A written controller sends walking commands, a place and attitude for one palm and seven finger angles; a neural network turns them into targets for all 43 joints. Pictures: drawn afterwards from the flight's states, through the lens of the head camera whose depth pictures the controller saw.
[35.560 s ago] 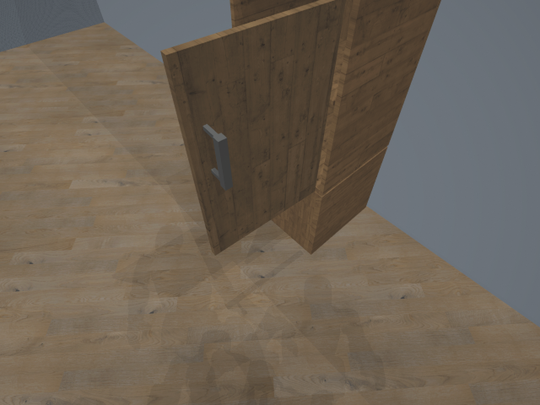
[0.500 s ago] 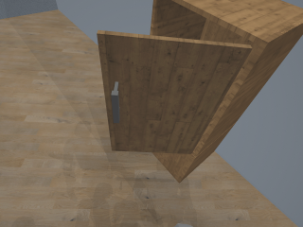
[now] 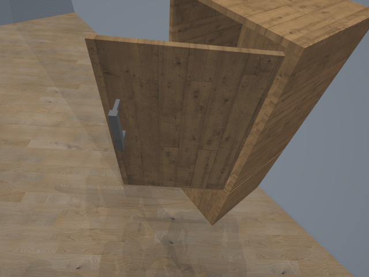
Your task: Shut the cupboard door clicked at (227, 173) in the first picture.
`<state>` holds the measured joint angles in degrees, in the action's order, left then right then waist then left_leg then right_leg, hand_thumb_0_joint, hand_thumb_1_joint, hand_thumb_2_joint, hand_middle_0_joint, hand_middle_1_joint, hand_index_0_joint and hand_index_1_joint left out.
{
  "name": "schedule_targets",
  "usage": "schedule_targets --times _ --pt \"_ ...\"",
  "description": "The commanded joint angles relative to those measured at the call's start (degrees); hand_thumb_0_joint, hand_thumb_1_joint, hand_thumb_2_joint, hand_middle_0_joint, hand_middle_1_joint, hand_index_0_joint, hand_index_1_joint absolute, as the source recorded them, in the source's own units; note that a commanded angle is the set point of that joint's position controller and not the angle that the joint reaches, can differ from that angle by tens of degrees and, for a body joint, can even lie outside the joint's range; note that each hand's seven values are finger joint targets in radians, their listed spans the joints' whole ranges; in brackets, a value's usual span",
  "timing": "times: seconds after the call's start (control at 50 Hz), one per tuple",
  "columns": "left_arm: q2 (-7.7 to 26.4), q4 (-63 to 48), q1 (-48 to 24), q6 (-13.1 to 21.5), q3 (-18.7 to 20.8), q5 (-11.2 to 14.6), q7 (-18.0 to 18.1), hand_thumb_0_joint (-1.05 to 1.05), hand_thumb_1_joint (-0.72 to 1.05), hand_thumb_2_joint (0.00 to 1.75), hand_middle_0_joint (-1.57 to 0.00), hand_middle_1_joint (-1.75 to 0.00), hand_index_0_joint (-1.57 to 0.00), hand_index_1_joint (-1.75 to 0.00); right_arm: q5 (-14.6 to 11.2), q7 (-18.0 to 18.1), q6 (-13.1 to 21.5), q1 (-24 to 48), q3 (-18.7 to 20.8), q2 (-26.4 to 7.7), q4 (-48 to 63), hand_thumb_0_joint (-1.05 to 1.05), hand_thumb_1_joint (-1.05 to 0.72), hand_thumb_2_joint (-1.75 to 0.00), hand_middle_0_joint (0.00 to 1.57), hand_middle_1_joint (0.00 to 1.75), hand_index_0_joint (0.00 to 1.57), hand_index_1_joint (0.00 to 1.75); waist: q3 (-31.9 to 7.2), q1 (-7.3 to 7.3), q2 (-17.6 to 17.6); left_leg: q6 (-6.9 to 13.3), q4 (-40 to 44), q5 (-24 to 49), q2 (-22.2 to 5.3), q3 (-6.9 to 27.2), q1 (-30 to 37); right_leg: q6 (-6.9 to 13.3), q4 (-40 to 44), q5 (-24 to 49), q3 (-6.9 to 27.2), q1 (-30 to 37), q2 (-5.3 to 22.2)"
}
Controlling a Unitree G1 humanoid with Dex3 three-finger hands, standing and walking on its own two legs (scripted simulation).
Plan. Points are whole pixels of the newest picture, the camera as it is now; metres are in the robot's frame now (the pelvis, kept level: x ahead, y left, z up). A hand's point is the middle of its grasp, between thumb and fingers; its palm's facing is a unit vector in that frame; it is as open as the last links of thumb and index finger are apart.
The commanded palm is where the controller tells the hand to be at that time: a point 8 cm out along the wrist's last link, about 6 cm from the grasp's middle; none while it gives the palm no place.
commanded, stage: come to a stop and stand still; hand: left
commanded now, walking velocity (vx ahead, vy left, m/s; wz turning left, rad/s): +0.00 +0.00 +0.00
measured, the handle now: (119, 125) +0.45 +0.21 +0.03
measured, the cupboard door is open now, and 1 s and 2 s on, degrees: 50 50 50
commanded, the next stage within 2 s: look again from close up in 0.58 s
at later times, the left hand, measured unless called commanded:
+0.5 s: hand out of the picture +0.00 +0.16 -0.18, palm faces +0.03 -0.99 -0.13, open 7.4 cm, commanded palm none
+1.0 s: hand out of the picture +0.03 +0.17 -0.17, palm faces +0.01 -0.98 -0.21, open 7.4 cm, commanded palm none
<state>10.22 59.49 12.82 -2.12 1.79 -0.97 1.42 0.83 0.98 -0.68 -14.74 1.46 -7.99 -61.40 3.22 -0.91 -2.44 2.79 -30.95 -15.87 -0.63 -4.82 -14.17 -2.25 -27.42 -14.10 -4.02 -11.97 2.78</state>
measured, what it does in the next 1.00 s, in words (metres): stands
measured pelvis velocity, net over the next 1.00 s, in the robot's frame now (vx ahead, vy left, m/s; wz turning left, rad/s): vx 0.00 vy -0.01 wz -0.01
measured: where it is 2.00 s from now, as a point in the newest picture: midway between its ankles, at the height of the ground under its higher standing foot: outside the picture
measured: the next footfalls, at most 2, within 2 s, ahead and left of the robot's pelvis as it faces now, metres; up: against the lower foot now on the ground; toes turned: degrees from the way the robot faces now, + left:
none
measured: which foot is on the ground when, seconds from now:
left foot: down 0.00-1.00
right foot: down 0.00-1.00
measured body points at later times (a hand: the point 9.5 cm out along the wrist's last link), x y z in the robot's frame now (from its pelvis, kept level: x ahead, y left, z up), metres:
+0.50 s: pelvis +0.02 +0.01 +0.01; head +0.03 +0.03 +0.46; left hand +0.00 +0.21 -0.16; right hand +0.03 -0.22 -0.14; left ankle +0.01 +0.08 -0.74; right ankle +0.00 -0.14 -0.74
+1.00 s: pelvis +0.00 -0.01 +0.00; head +0.00 -0.01 +0.45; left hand +0.03 +0.22 -0.16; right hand +0.05 -0.25 -0.15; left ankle +0.01 +0.08 -0.74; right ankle +0.00 -0.14 -0.74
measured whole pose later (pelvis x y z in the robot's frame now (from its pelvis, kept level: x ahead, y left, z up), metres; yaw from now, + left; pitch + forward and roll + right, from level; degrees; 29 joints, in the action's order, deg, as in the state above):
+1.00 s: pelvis +0.00 -0.01 +0.00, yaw +0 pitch -2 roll +0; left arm 10.1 58.5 15.8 0.3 -0.7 -1.1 2.3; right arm 0.6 0.3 -0.3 -11.1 1.5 -9.9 -60.9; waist 1.8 -0.2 -0.3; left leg 1.7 -30.2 -15.3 -0.5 -5.2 -12.7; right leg -1.1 -30.2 -15.6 -3.5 -12.3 3.0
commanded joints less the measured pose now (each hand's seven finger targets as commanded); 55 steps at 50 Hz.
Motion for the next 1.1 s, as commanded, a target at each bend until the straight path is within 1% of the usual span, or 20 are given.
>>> schedule_targets --times 0.0,0.02,0.08,0.36,0.5,0.52,0.54,0.56,0.58,0.64,0.66,0.7,0.72,0.78,0.82,0.9,0.94,0.96,1.02,1.08 --pt "4.08 -0.30 4.71 1.80 -0.08 0.00 0.59 0.00 0.90 0.90 -0.20 -0.30 -0.20 -0.30 -0.21 0.34 1.43 -0.48 0.77 -6.59 1.42 0.00 -0.90 -0.90 0.20 0.30 0.20 0.30 -3.52 -0.30 4.30 -0.98 11.38 10.29 -6.70 7.14 2.39 1.61 5.30 7.01 3.70 3.15 4.57" --pt "3.93 0.08 4.61 1.91 -0.28 -0.10 0.62 0.00 0.90 0.90 -0.20 -0.30 -0.20 -0.30 -0.29 0.41 1.38 -0.83 0.85 -6.27 0.81 0.00 -0.90 -0.90 0.20 0.30 0.20 0.30 -2.75 -0.04 2.32 -0.99 11.41 10.56 -6.54 6.86 3.25 1.64 6.08 7.46 3.83 2.61 4.72" --pt "3.60 1.28 4.90 2.22 -0.76 -0.14 0.73 0.00 0.90 0.90 -0.20 -0.30 -0.20 -0.30 -0.35 0.29 1.33 -0.87 0.57 -6.23 -0.21 0.00 -0.90 -0.90 0.20 0.30 0.20 0.30 -1.55 0.57 1.14 -1.28 12.07 10.85 -6.35 6.40 4.41 1.38 7.18 7.41 3.99 1.64 5.02" --pt "2.74 4.85 8.03 2.43 -1.32 -0.20 0.93 0.00 0.90 0.90 -0.20 -0.30 -0.20 -0.30 -0.43 0.72 1.92 -1.10 -0.18 -5.78 -2.58 0.00 -0.90 -0.90 0.20 0.30 0.20 0.30 -0.18 0.52 2.45 -1.33 14.06 12.94 -6.11 5.78 5.95 1.17 8.43 8.46 3.83 2.46 4.99" --pt "2.26 5.25 8.24 2.26 -1.27 -0.13 1.02 0.00 0.90 0.90 -0.20 -0.30 -0.20 -0.30 -0.37 0.84 2.06 -2.53 -0.32 -5.36 -3.48 0.00 -0.90 -0.90 0.20 0.30 0.20 0.30 0.92 0.30 2.69 -1.39 15.06 11.23 -5.99 6.05 5.00 1.06 8.18 7.24 3.44 2.61 4.84" --pt "13.21 -1.11 3.78 3.49 -1.76 0.23 1.38 0.00 0.90 0.90 -0.20 -0.30 -0.20 -0.30 -0.03 0.42 2.66 -0.82 0.57 -12.05 4.09 0.00 -0.90 -0.90 0.20 0.30 0.20 0.30 2.25 2.30 6.72 -1.13 16.41 22.45 -2.32 8.51 3.67 3.34 -0.23 7.49 1.68 0.62 0.85" --pt "7.96 -1.19 7.45 2.80 -1.51 -0.25 1.50 0.00 0.90 0.90 -0.20 -0.30 -0.20 -0.30 0.43 1.07 3.97 -0.09 2.01 -12.91 3.19 0.00 -0.90 -0.90 0.20 0.30 0.20 0.30 -0.84 0.37 6.44 -0.96 12.07 23.21 -8.02 10.05 4.85 3.54 -2.00 -0.63 1.74 -0.97 1.84" --pt "5.47 -1.01 8.37 2.97 -1.99 -0.25 1.57 0.00 0.90 0.90 -0.20 -0.30 -0.20 -0.30 0.12 1.13 3.98 -0.97 1.67 -9.82 3.17 0.00 -0.90 -0.90 0.20 0.30 0.20 0.30 -5.54 0.28 7.60 -0.05 9.81 25.80 -7.39 9.97 7.46 4.26 -0.70 1.80 2.03 -0.01 2.16" --pt "4.15 -0.78 9.24 3.13 -2.04 -0.09 1.65 0.00 0.90 0.90 -0.20 -0.30 -0.20 -0.30 -0.07 1.13 3.68 -1.39 1.36 -8.10 2.94 0.00 -0.90 -0.90 0.20 0.30 0.20 0.30 -6.70 0.36 7.06 0.13 8.53 23.62 -7.10 9.44 6.90 4.30 0.23 3.63 1.99 0.68 2.45" --pt "4.54 -1.71 8.40 3.05 -1.70 -0.13 1.53 0.00 0.90 0.90 -0.20 -0.30 -0.20 -0.30 -0.01 0.56 2.54 -0.43 1.25 -7.52 3.77 0.00 -0.90 -0.90 0.20 0.30 0.20 0.30 -1.56 0.37 2.48 -0.27 7.85 8.61 -5.07 8.23 0.63 4.11 2.48 3.61 3.31 -0.29 3.39" --pt "4.80 -1.99 7.97 3.05 -1.58 -0.19 1.51 0.00 0.90 0.90 -0.20 -0.30 -0.20 -0.30 -0.05 0.38 2.25 -0.06 1.29 -7.48 3.88 0.00 -0.90 -0.90 0.20 0.30 0.20 0.30 -0.35 0.70 2.28 -0.62 7.94 5.39 -4.59 7.88 -0.52 4.12 2.62 3.07 3.56 -1.35 3.78" --pt "5.12 -2.56 7.43 3.15 -1.33 -0.24 1.51 0.00 0.90 0.90 -0.20 -0.30 -0.20 -0.30 -0.10 0.22 2.10 -0.22 1.29 -7.60 3.73 0.00 -0.90 -0.90 0.20 0.30 0.20 0.30 0.33 0.99 3.18 -0.77 7.73 5.88 -4.58 7.72 -1.11 3.98 2.06 3.85 3.64 -2.24 3.64" --pt "5.44 -2.77 7.71 3.23 -1.36 -0.23 1.50 0.00 0.90 0.90 -0.20 -0.30 -0.20 -0.30 0.10 0.12 2.01 -0.38 1.06 -7.27 3.71 0.00 -0.90 -0.90 0.20 0.30 0.20 0.30 -0.29 0.50 1.85 -0.56 7.14 7.57 -4.51 7.31 -0.52 4.02 2.29 5.04 4.42 -1.40 3.69" --pt "6.29 -3.10 7.00 3.42 -1.00 -0.08 1.54 0.00 0.90 0.90 -0.20 -0.30 -0.20 -0.30 -0.08 0.02 1.95 -0.08 1.14 -7.38 3.51 0.00 -0.90 -0.90 0.20 0.30 0.20 0.30 -1.08 1.05 1.30 -0.88 5.66 9.59 -4.11 6.46 0.74 4.06 2.20 7.08 5.00 -1.95 4.33" --pt "6.33 -3.27 6.94 3.48 -1.11 -0.11 1.52 0.00 0.90 0.90 -0.20 -0.30 -0.20 -0.30 0.05 -0.08 1.85 0.13 0.93 -7.28 3.30 0.00 -0.90 -0.90 0.20 0.30 0.20 0.30 -1.94 0.80 0.66 -0.87 5.50 10.48 -4.18 5.79 1.87 4.04 2.45 8.15 5.45 -1.56 4.39" --pt "7.11 -3.30 6.12 3.43 -0.95 -0.03 1.44 0.00 0.90 0.90 -0.20 -0.30 -0.20 -0.30 -0.13 -0.24 1.52 1.70 0.97 -7.38 3.06 0.00 -0.90 -0.90 0.20 0.30 0.20 0.30 -0.52 0.99 0.72 -1.30 5.70 7.99 -3.83 5.31 1.51 3.77 3.85 6.13 6.07 -2.99 4.95" --pt "7.01 -3.38 6.09 3.41 -1.16 -0.11 1.44 0.00 0.90 0.90 -0.20 -0.30 -0.20 -0.30 -0.07 -0.38 1.40 1.87 0.76 -7.28 2.80 0.00 -0.90 -0.90 0.20 0.30 0.20 0.30 -0.29 1.03 -0.84 -1.30 5.92 7.19 -3.74 5.04 2.03 3.69 4.63 5.27 6.39 -3.25 4.90" --pt "7.03 -3.38 5.92 3.43 -1.13 -0.08 1.43 0.00 0.90 0.90 -0.20 -0.30 -0.20 -0.30 -0.11 -0.39 1.41 2.03 0.77 -7.33 2.53 0.00 -0.90 -0.90 0.20 0.30 0.20 0.30 -0.54 1.09 0.41 -1.39 6.09 6.91 -3.73 5.07 2.15 3.68 4.79 4.51 6.61 -3.40 4.87" --pt "7.06 -3.16 6.18 3.41 -1.21 -0.16 1.40 0.00 0.90 0.90 -0.20 -0.30 -0.20 -0.30 -0.19 -0.48 1.31 2.46 0.65 -7.07 2.08 0.00 -0.90 -0.90 0.20 0.30 0.20 0.30 -0.10 0.89 0.80 -1.44 7.00 5.76 -3.91 5.05 2.22 3.44 5.88 2.66 6.29 -3.56 4.74" --pt "6.84 -2.82 6.14 3.39 -1.15 -0.13 1.37 0.00 0.90 0.90 -0.20 -0.30 -0.20 -0.30 -0.20 -0.52 1.30 2.43 0.63 -7.05 1.52 0.00 -0.90 -0.90 0.20 0.30 0.20 0.30 0.26 1.01 2.56 -1.53 7.87 4.37 -3.93 5.38 1.73 3.41 6.29 1.23 6.39 -3.97 4.60"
